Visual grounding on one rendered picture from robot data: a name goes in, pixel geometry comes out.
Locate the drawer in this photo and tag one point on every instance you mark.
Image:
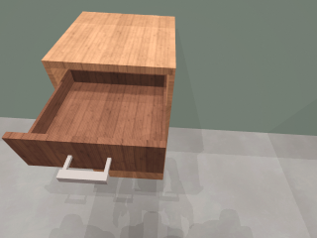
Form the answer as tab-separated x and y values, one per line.
94	115

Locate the cabinet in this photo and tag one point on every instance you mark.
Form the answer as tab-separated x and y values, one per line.
121	43

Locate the handle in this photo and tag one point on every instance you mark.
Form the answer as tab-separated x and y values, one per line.
66	175

